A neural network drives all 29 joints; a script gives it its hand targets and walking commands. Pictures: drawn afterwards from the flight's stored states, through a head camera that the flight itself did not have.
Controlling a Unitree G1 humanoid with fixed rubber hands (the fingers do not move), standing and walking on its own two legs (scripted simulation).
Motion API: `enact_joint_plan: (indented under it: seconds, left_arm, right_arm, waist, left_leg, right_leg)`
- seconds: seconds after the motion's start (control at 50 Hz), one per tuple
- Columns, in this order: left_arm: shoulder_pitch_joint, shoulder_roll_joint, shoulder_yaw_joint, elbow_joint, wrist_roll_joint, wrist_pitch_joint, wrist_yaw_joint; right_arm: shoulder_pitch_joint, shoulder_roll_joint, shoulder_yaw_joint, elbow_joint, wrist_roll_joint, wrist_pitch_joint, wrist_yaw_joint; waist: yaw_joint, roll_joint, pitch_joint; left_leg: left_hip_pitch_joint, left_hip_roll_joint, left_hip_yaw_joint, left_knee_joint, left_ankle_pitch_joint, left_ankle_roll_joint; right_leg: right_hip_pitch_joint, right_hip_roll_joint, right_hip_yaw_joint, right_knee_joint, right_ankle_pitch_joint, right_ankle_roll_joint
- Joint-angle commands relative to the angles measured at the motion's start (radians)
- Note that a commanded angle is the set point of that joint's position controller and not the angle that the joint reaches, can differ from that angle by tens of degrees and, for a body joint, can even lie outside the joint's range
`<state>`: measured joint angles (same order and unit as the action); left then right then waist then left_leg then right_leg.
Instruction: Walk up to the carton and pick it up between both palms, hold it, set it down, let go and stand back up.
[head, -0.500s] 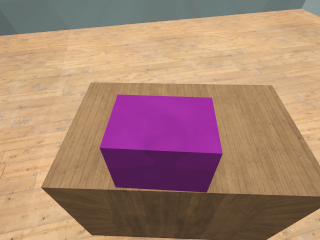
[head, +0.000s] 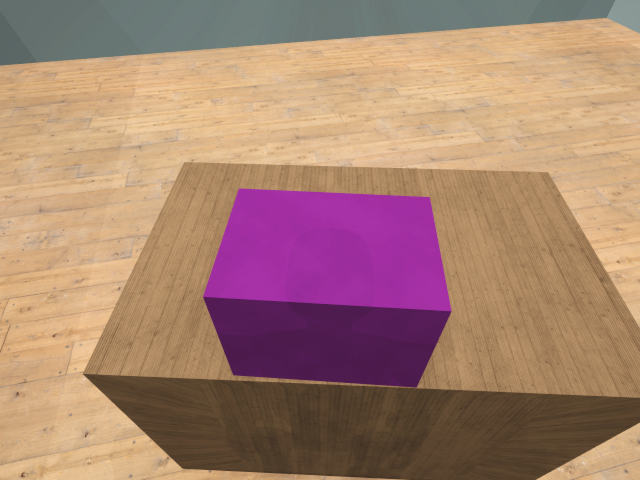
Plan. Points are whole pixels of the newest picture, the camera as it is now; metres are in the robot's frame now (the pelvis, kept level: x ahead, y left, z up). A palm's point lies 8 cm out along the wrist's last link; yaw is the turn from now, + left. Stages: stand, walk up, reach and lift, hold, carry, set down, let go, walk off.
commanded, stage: stand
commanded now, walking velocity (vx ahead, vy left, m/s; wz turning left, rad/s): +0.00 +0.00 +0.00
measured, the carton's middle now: (328, 288) +0.43 +0.01 -0.03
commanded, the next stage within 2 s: none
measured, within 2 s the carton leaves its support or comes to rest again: neither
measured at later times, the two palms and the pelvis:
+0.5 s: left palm out of the picture +0.01 +0.21 -0.14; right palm out of the picture -0.03 -0.20 -0.16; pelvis +0.00 +0.00 +0.00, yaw +0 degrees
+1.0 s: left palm out of the picture -0.03 +0.20 -0.15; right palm out of the picture -0.04 -0.20 -0.15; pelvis +0.00 +0.00 +0.00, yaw +0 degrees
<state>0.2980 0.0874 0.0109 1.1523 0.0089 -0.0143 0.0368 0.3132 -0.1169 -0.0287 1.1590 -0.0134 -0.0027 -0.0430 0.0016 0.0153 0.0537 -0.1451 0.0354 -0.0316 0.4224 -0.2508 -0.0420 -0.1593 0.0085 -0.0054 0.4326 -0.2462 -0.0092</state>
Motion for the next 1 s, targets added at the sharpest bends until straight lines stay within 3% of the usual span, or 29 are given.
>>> enact_joint_plan:
  seconds: [0.0, 0.02, 0.04, 0.12, 0.14, 0.16, 0.2, 0.28, 0.32, 0.34, 0.36, 0.38, 0.42, 0.46, 0.5, 0.56, 0.58, 0.66, 0.68, 0.7, 0.72, 0.78, 0.8, 0.82, 0.84, 0.9, 0.94, 0.96, 0.98]
  left_arm:
    - [0.032, 0.078, 0.012, -0.034, 0.005, -0.009, 0.001]
    - [0.1, 0.144, 0.026, -0.027, -0.001, -0.009, 0.005]
    - [0.113, 0.09, 0.015, -0.011, -0.009, -0.01, 0.009]
    - [0.079, 0.105, 0.029, -0.013, 0.012, 0.007, 0.003]
    - [0.114, 0.088, 0.017, -0.025, 0.008, -0.001, -0.011]
    - [0.051, 0.064, 0.016, -0.024, -0.001, -0.002, 0.004]
    - [0.085, 0.139, 0.038, -0.001, -0.01, -0.009, 0.017]
    - [0.054, 0.118, 0.029, -0.032, -0.013, -0.01, 0.0]
    - [0.043, 0.136, 0.033, -0.006, 0.002, -0.006, 0.004]
    - [0.054, 0.071, 0.021, -0.029, 0.002, -0.003, 0.011]
    - [0.009, 0.172, 0.049, -0.033, -0.006, 0.002, 0.013]
    - [0.001, 0.183, 0.048, -0.055, 0.004, -0.002, 0.014]
    - [0.077, 0.068, 0.008, -0.018, -0.006, -0.006, -0.006]
    - [0.066, 0.074, 0.012, -0.007, 0.004, -0.001, 0.006]
    - [0.031, 0.112, 0.034, -0.015, -0.005, -0.002, 0.009]
    - [0.009, 0.148, 0.038, -0.047, -0.002, -0.007, 0.001]
    - [0.02, 0.133, 0.035, -0.004, 0.004, -0.004, 0.014]
    - [0.044, 0.132, 0.037, -0.018, -0.007, -0.004, -0.004]
    - [0.048, 0.142, 0.046, -0.024, -0.003, -0.003, 0.002]
    - [0.018, 0.086, 0.027, -0.032, 0.006, 0.002, -0.006]
    - [0.064, 0.077, 0.022, -0.004, -0.001, 0.003, 0.0]
    - [0.058, 0.142, 0.026, -0.001, 0.002, -0.002, 0.01]
    - [0.033, 0.188, 0.047, -0.023, 0.006, 0.0, -0.004]
    - [0.059, 0.085, 0.021, -0.008, 0.008, -0.002, 0.003]
    - [0.06, 0.085, 0.01, -0.013, 0.003, 0.009, -0.008]
    - [0.046, 0.079, 0.013, -0.007, -0.003, 0.002, 0.006]
    - [0.078, 0.109, 0.025, -0.025, -0.003, -0.011, -0.001]
    - [0.082, 0.104, 0.023, 0.002, -0.01, -0.01, 0.003]
    - [0.1, 0.074, 0.018, 0.007, 0.0, -0.006, 0.0]
  right_arm:
    - [0.094, -0.083, -0.02, -0.008, 0.005, -0.014, 0.0]
    - [0.081, -0.1, -0.019, -0.008, 0.005, -0.012, 0.008]
    - [0.053, -0.055, -0.012, -0.014, -0.004, -0.012, -0.004]
    - [0.09, -0.076, -0.016, 0.006, 0.011, -0.009, -0.004]
    - [0.084, -0.119, -0.018, 0.006, 0.007, -0.007, -0.005]
    - [0.107, -0.015, 0.005, 0.01, 0.008, -0.013, 0.008]
    - [0.073, -0.062, -0.006, -0.022, -0.002, -0.014, -0.006]
    - [0.115, -0.059, -0.003, 0.02, -0.008, -0.012, -0.011]
    - [0.072, -0.02, 0.009, -0.009, -0.011, -0.009, 0.005]
    - [0.11, -0.07, -0.004, 0.013, 0.003, 0.004, 0.01]
    - [0.048, -0.025, 0.008, -0.021, -0.008, -0.003, 0.009]
    - [0.022, -0.108, -0.012, -0.016, -0.002, -0.012, -0.006]
    - [0.103, -0.078, -0.002, 0.006, -0.001, -0.019, 0.003]
    - [0.09, -0.064, -0.011, 0.0, 0.01, -0.02, 0.002]
    - [0.065, -0.063, -0.008, -0.008, 0.007, -0.022, -0.003]
    - [0.064, -0.123, -0.018, -0.007, -0.009, -0.022, -0.005]
    - [0.08, -0.034, -0.002, -0.008, -0.011, -0.023, 0.008]
    - [0.066, -0.017, 0.011, 0.004, -0.007, -0.005, -0.001]
    - [0.094, -0.034, 0.007, 0.008, 0.002, -0.008, -0.009]
    - [0.067, -0.051, 0.009, -0.004, -0.003, -0.007, -0.005]
    - [0.093, -0.017, 0.013, -0.008, 0.0, -0.004, -0.003]
    - [0.055, -0.112, -0.014, -0.023, 0.009, -0.01, -0.002]
    - [0.02, -0.128, -0.011, -0.031, 0.004, -0.016, 0.0]
    - [0.051, -0.041, 0.004, -0.012, 0.0, -0.016, 0.007]
    - [0.121, -0.078, 0.002, 0.014, 0.0, -0.009, -0.003]
    - [0.085, -0.076, -0.003, -0.009, -0.009, -0.006, -0.005]
    - [0.137, -0.072, -0.002, 0.017, -0.001, -0.009, -0.003]
    - [0.121, 0.022, 0.018, -0.007, -0.003, -0.005, 0.004]
    - [0.107, -0.078, -0.005, 0.006, 0.002, -0.011, 0.001]
  waist:
    - [-0.013, -0.032, 0.024]
    - [-0.008, 0.072, 0.03]
    - [0.014, -0.008, 0.062]
    - [0.005, -0.017, 0.054]
    - [0.019, 0.05, 0.066]
    - [-0.022, -0.029, 0.056]
    - [0.001, -0.031, 0.016]
    - [-0.017, 0.006, -0.038]
    - [-0.011, -0.047, 0.054]
    - [-0.009, 0.052, 0.059]
    - [-0.012, -0.026, 0.075]
    - [0.001, 0.016, 0.067]
    - [0.003, -0.002, 0.05]
    - [-0.008, -0.078, -0.017]
    - [0.002, 0.021, -0.029]
    - [0.019, -0.054, 0.033]
    - [-0.038, -0.015, 0.032]
    - [0.012, -0.001, 0.045]
    - [0.017, 0.066, 0.054]
    - [0.001, 0.045, 0.025]
    - [0.003, -0.048, 0.062]
    - [-0.001, 0.029, 0.015]
    - [0.039, -0.045, 0.082]
    - [0.012, -0.052, 0.043]
    - [0.009, -0.011, 0.051]
    - [-0.013, -0.029, 0.073]
    - [0.001, 0.015, -0.001]
    - [-0.013, -0.015, 0.035]
    - [0.011, -0.011, 0.058]
  left_leg:
    - [-0.045, 0.035, -0.034, -0.051, 0.177, 0.031]
    - [-0.022, 0.049, -0.03, -0.065, 0.135, 0.039]
    - [-0.077, 0.037, -0.034, -0.059, 0.143, 0.041]
    - [-0.078, 0.045, -0.016, -0.065, 0.121, 0.041]
    - [-0.054, 0.054, -0.033, -0.066, 0.145, 0.043]
    - [-0.024, 0.051, -0.008, -0.053, 0.175, 0.034]
    - [-0.04, 0.053, -0.043, -0.057, 0.176, 0.053]
    - [0.04, 0.056, -0.043, -0.047, 0.206, 0.069]
    - [-0.025, 0.069, -0.026, -0.062, 0.217, 0.043]
    - [-0.088, 0.039, -0.012, -0.063, 0.152, 0.03]
    - [-0.067, 0.045, -0.025, -0.076, 0.132, 0.037]
    - [-0.062, 0.041, -0.009, -0.077, 0.135, 0.041]
    - [-0.067, 0.058, -0.039, -0.06, 0.163, 0.059]
    - [-0.019, 0.047, -0.013, -0.069, 0.147, 0.053]
    - [0.002, 0.056, -0.009, -0.064, 0.185, 0.041]
    - [-0.071, 0.048, -0.014, -0.072, 0.198, 0.048]
    - [0.053, 0.062, -0.02, -0.073, 0.182, 0.052]
    - [-0.025, 0.044, -0.012, -0.083, 0.215, 0.032]
    - [-0.021, 0.053, 0.003, -0.07, 0.224, 0.023]
    - [-0.045, 0.048, -0.013, -0.066, 0.137, 0.045]
    - [-0.028, 0.053, -0.034, -0.093, 0.157, 0.044]
    - [-0.039, 0.052, -0.023, -0.068, 0.196, 0.034]
    - [-0.081, 0.064, -0.027, -0.078, 0.169, 0.04]
    - [-0.047, 0.054, -0.014, -0.066, 0.13, 0.048]
    - [-0.057, 0.05, -0.027, -0.052, 0.161, 0.036]
    - [-0.028, 0.049, -0.005, -0.073, 0.089, 0.041]
    - [-0.002, 0.055, -0.015, -0.068, 0.129, 0.05]
    - [-0.002, 0.062, -0.037, -0.07, 0.16, 0.039]
    - [-0.046, 0.044, -0.017, -0.069, 0.111, 0.049]
  right_leg:
    - [-0.031, -0.078, 0.064, -0.087, 0.182, -0.014]
    - [-0.06, -0.074, 0.075, -0.081, 0.134, -0.017]
    - [-0.034, -0.078, 0.056, -0.091, 0.119, -0.011]
    - [-0.023, -0.089, 0.075, -0.079, 0.128, -0.024]
    - [-0.056, -0.085, 0.081, -0.084, 0.149, -0.013]
    - [-0.041, -0.073, 0.072, -0.088, 0.15, -0.008]
    - [-0.016, -0.083, 0.068, -0.088, 0.121, -0.018]
    - [-0.023, -0.085, 0.048, -0.073, 0.156, -0.017]
    - [-0.048, -0.08, 0.067, -0.08, 0.142, -0.014]
    - [-0.012, -0.091, 0.055, -0.091, 0.14, -0.01]
    - [-0.063, -0.079, 0.06, -0.086, 0.085, -0.006]
    - [-0.078, -0.087, 0.095, -0.103, 0.044, -0.022]
    - [0.02, -0.093, 0.069, -0.088, 0.17, -0.014]
    - [0.047, -0.093, 0.086, -0.087, 0.145, -0.022]
    - [0.018, -0.079, 0.06, -0.072, 0.176, -0.014]
    - [0.028, -0.094, 0.067, -0.083, 0.194, -0.012]
    - [-0.076, -0.089, 0.081, -0.093, 0.181, -0.018]
    - [-0.004, -0.086, 0.04, -0.068, 0.218, -0.012]
    - [-0.002, -0.085, 0.08, -0.082, 0.219, -0.026]
    - [0.003, -0.105, 0.06, -0.103, 0.239, -0.013]
    - [-0.008, -0.079, 0.063, -0.066, 0.129, -0.01]
    - [0.006, -0.077, 0.062, -0.079, 0.159, -0.014]
    - [-0.007, -0.089, 0.067, -0.111, 0.121, -0.016]
    - [0.034, -0.093, 0.076, -0.085, 0.195, -0.013]
    - [0.004, -0.084, 0.061, -0.091, 0.193, 0.002]
    - [-0.058, -0.085, 0.079, -0.109, 0.067, -0.019]
    - [-0.017, -0.076, 0.062, -0.087, 0.106, -0.004]
    - [-0.04, -0.077, 0.066, -0.089, 0.111, -0.019]
    - [-0.015, -0.087, 0.075, -0.082, 0.156, -0.011]
